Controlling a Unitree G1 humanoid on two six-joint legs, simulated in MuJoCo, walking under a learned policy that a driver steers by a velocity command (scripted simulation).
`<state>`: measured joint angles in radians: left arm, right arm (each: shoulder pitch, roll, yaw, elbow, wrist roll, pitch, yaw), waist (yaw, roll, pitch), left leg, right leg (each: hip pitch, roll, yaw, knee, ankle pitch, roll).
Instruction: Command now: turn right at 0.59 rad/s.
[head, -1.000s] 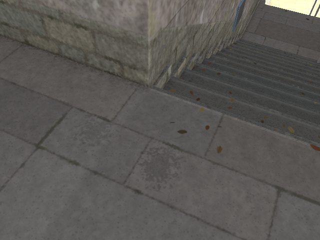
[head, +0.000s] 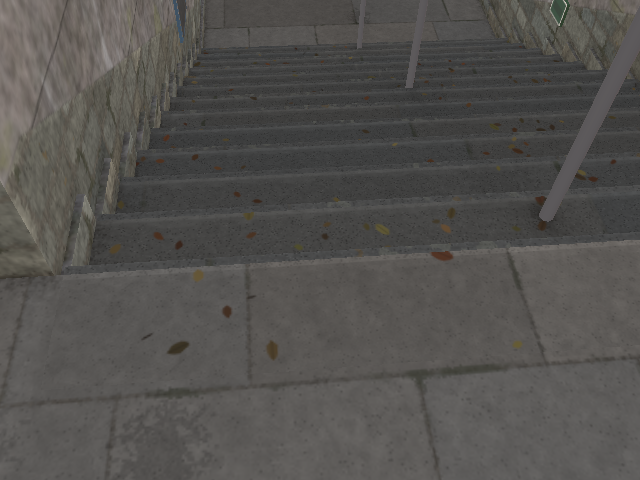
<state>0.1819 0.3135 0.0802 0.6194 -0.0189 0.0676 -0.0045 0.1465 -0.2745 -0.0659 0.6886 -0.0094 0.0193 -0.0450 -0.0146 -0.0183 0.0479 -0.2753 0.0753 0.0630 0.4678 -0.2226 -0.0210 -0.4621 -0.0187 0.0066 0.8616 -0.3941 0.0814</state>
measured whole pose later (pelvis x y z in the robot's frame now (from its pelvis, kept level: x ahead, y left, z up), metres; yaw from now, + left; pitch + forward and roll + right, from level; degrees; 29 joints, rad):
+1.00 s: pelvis +0.17 -0.12 -0.01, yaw -7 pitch +1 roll +0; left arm 0.19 0.27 0.05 0.70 -0.01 -0.08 -0.04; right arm 0.34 -0.30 -0.05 0.81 0.03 -0.07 0.00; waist -0.02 0.02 0.02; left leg -0.36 0.05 -0.04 1.12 -0.39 0.02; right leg -0.34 0.02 -0.04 0.53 -0.21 -0.06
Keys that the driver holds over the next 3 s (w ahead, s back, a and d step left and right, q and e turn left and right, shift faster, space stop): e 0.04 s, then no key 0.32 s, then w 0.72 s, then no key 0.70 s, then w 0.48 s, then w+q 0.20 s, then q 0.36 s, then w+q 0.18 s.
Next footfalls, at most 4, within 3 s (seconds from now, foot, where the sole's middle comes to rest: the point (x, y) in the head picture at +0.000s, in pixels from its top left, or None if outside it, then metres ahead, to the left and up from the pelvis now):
0.08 right None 0.04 -0.13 -0.78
0.50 left None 0.04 0.09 -0.78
0.88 right None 0.24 -0.22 -0.78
1.38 left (338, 426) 0.56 -0.03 -0.78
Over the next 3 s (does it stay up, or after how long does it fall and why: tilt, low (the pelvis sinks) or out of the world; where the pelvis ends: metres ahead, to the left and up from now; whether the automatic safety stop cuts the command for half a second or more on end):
stays up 0.86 -0.15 -0.01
